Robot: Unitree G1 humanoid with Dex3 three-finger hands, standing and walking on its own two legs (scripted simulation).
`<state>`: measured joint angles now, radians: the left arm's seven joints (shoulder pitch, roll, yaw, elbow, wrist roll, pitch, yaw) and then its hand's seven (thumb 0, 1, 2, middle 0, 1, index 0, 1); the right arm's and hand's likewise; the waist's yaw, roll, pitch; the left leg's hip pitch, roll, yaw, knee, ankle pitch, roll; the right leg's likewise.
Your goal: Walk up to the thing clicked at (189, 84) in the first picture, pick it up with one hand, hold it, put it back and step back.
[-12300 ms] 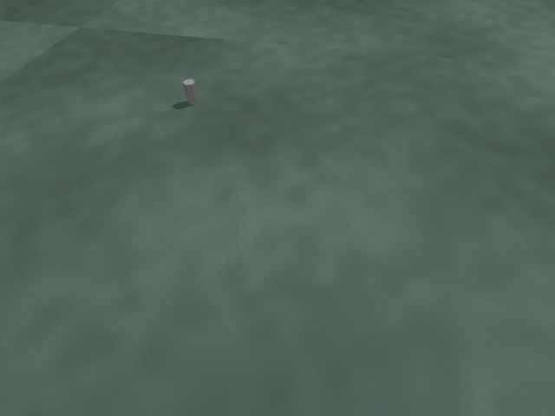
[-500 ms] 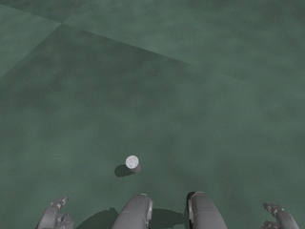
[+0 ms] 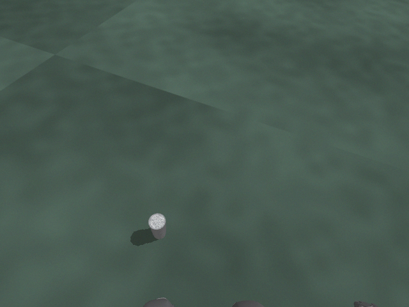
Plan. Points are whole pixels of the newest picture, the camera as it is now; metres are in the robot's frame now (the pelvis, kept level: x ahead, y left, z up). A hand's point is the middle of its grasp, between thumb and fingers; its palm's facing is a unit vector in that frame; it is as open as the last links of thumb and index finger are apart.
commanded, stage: walk up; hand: left
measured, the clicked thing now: (158, 227) +0.53 +0.18 -0.68
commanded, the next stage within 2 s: stand in 1.38 s
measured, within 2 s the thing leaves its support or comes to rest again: neither
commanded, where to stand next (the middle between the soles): +0.17 -0.03 m, yaw -1 degrees
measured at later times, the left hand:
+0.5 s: hand out of the picture +0.05 +0.28 -0.15, palm faces +0.00 -0.93 -0.38, open 7.4 cm
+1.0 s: hand out of the picture +0.13 +0.22 -0.13, palm faces +0.00 -0.94 -0.34, open 7.4 cm
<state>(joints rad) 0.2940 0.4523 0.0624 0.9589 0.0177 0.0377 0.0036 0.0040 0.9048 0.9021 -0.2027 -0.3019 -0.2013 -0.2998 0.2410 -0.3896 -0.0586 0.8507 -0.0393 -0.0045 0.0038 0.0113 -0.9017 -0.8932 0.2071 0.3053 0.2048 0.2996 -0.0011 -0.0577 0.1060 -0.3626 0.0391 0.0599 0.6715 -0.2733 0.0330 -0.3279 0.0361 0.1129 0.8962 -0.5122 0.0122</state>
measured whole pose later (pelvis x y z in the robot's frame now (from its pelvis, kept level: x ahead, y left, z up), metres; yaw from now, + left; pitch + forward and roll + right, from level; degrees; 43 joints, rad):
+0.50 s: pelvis +0.01 +0.00 +0.01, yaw +1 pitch -3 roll +1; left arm 0.27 0.41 0.05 0.92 0.00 0.01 -0.01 0.00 0.90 0.90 -0.20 -0.30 -0.20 -0.30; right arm 0.26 -0.37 -0.05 0.95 -0.02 -0.05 0.01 0.01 -0.91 -0.89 0.20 0.30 0.20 0.30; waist 0.01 -0.04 0.10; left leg -0.29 -0.01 0.03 0.59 -0.24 0.02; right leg -0.29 -0.01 0.06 0.87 -0.51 -0.02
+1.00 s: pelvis +0.03 -0.03 +0.01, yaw +1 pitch -3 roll +1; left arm 0.09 0.33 0.01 1.04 0.00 0.00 -0.02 0.00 0.90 0.90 -0.20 -0.30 -0.20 -0.30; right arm 0.15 -0.36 0.00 1.05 0.00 -0.01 0.01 0.01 -0.91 -0.89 0.20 0.30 0.20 0.30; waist 0.00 0.01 0.08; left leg -0.23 0.02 -0.01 0.55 -0.27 -0.03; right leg -0.27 -0.03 -0.01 0.58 -0.26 0.01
